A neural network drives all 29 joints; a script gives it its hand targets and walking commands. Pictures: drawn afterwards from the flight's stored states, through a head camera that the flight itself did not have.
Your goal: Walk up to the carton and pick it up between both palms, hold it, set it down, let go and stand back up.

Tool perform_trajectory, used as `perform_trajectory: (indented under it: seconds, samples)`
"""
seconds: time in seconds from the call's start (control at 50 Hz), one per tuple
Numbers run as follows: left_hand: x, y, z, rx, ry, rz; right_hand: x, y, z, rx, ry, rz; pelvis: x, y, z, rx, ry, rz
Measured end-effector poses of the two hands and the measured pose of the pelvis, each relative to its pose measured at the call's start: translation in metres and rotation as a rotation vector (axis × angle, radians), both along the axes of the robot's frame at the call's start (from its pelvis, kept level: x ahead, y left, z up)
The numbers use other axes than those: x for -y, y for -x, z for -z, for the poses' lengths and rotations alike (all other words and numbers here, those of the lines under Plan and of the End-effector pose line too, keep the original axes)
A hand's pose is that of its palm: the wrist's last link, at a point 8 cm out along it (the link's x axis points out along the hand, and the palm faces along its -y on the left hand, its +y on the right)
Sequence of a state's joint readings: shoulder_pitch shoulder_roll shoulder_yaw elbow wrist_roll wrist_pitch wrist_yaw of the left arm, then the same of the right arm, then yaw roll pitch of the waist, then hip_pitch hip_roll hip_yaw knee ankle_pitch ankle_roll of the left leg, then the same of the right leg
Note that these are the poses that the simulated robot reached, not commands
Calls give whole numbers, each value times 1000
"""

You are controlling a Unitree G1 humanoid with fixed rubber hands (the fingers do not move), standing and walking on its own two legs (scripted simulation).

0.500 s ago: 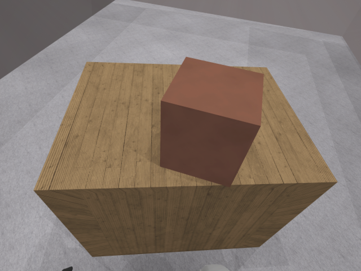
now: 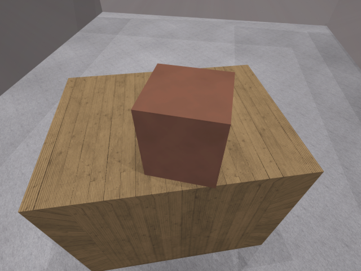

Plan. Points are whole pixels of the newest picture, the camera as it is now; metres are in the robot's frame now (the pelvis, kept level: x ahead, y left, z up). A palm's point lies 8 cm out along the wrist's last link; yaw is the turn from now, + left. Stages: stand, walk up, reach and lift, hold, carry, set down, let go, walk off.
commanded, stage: walk up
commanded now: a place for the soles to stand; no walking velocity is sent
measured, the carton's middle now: (186, 126) +0.48 +0.00 +0.05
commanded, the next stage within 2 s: none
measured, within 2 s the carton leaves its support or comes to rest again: neither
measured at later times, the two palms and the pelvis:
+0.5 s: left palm out of the picture +0.11 +0.21 -0.11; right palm out of the picture +0.09 -0.33 -0.10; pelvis +0.02 -0.05 +0.00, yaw -1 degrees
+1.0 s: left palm out of the picture +0.09 +0.22 -0.11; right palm out of the picture +0.09 -0.32 -0.10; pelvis +0.02 -0.05 +0.00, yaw -1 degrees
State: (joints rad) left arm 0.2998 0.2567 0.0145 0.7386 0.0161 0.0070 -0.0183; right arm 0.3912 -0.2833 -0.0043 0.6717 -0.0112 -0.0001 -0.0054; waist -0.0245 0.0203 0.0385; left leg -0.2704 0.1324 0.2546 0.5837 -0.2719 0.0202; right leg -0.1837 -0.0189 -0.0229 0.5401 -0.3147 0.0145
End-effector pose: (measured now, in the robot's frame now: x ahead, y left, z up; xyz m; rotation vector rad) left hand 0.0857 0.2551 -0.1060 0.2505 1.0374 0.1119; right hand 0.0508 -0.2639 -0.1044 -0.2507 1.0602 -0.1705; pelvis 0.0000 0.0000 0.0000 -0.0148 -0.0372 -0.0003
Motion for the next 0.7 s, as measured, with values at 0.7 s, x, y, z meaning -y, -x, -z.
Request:
perform_trajectory:
  seconds: [0.7]
  samples:
    - [36, -19, -7, 21, -47, 18, 55, -49, -1, 30, 24, -38, 55, -21, 3, -4, -33, 5]
